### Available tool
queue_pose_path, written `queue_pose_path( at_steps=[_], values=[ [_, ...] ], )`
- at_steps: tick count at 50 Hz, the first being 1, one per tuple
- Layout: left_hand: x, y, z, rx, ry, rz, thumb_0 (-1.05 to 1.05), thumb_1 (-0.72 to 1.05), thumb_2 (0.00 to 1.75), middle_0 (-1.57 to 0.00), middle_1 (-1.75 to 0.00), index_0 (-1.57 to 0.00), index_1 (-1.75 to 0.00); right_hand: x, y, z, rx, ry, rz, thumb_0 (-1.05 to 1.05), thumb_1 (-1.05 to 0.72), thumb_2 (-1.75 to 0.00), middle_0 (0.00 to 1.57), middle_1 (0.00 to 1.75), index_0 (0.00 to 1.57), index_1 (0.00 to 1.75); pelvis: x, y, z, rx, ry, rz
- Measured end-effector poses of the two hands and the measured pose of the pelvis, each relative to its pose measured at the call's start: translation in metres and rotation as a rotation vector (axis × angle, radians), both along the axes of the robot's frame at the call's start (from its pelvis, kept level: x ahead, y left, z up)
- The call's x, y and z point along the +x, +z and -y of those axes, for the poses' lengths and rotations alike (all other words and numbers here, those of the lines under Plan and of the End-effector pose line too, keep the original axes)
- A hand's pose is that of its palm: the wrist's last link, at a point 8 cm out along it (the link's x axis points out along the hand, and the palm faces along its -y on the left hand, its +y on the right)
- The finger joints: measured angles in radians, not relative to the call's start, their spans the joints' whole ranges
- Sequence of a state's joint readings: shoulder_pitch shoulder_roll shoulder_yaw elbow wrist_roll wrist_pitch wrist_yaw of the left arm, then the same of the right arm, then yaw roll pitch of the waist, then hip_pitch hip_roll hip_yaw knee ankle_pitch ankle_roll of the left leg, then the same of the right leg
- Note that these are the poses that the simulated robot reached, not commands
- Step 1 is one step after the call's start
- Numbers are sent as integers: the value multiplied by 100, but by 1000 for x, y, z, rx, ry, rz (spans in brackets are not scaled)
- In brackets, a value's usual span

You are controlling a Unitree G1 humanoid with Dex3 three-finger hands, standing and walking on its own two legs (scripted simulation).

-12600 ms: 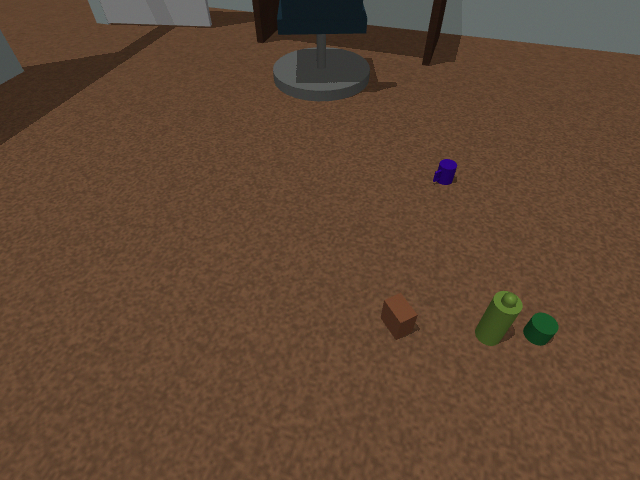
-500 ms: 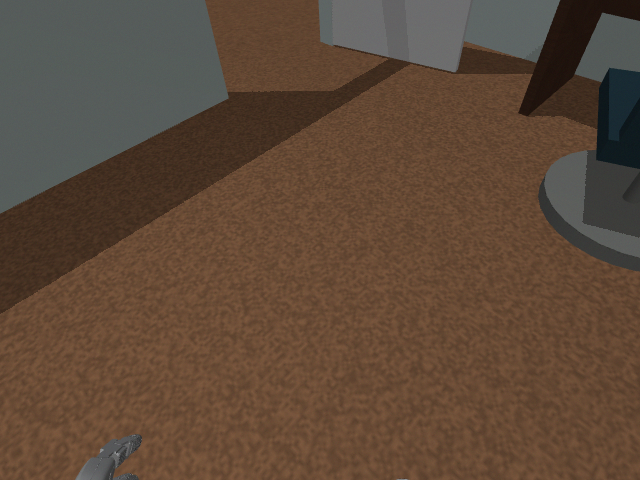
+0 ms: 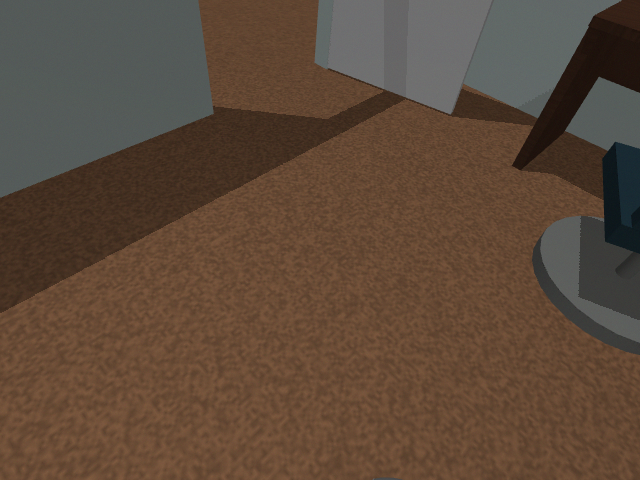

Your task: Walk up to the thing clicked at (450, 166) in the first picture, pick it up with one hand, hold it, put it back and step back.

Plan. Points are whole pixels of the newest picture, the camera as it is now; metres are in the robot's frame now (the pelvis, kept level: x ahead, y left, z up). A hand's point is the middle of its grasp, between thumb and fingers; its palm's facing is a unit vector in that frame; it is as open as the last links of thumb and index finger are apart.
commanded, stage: walk up
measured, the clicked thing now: out of the picture -0.24 -1.30 -0.72
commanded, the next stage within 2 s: none
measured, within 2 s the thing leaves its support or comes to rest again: neither
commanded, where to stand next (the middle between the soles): +0.46 -0.04 m, yaw +1 degrees
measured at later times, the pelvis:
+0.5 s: pelvis +0.21 -0.02 +0.00, yaw -16 degrees
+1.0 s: pelvis +0.42 +0.04 +0.00, yaw -42 degrees
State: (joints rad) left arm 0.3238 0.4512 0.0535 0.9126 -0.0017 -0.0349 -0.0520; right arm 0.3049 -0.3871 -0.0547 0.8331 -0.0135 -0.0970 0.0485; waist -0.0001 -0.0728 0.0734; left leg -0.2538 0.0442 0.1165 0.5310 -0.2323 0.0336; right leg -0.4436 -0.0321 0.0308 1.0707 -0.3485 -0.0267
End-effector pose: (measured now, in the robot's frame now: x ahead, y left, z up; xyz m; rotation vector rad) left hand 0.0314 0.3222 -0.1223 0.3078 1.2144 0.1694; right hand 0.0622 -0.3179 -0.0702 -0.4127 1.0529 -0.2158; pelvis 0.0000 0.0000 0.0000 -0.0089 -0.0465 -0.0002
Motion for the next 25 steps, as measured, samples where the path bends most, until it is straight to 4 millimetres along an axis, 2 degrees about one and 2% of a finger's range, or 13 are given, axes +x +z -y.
queue_pose_path(
  at_steps=[6,11,15,17,22,25],
  values=[
    [66,13,7,-4,-35,18,1,91,90,-20,-30,-20,-29,23,-4,3,22,-25,-51,1,-90,-90,21,30,21,30,49,6,2,7,-7,-2],
    [132,21,21,16,-52,58,1,91,90,-20,-30,-20,-30,49,-24,19,53,-58,-97,1,-90,-90,21,30,21,30,94,-1,15,25,-16,-6],
    [183,16,33,66,-92,73,1,91,90,-20,-30,-20,-30,96,-58,40,86,-114,-70,1,-90,-90,21,30,21,30,133,-22,30,20,-73,-7],
    [200,17,40,81,-99,78,1,91,90,-20,-30,-20,-30,126,-66,41,107,-128,-45,1,-90,-90,21,30,20,30,147,-25,31,13,-112,2],
    [236,35,52,81,-141,29,1,90,90,-20,-30,-20,-30,199,-50,23,177,-128,93,1,-90,-90,20,30,20,30,184,-5,23,12,-213,5],
    [268,40,48,85,-187,9,1,90,90,-21,-30,-21,-30,224,-37,14,189,-137,140,1,-90,-90,21,30,20,30,209,2,16,11,-271,-2]
  ],
)
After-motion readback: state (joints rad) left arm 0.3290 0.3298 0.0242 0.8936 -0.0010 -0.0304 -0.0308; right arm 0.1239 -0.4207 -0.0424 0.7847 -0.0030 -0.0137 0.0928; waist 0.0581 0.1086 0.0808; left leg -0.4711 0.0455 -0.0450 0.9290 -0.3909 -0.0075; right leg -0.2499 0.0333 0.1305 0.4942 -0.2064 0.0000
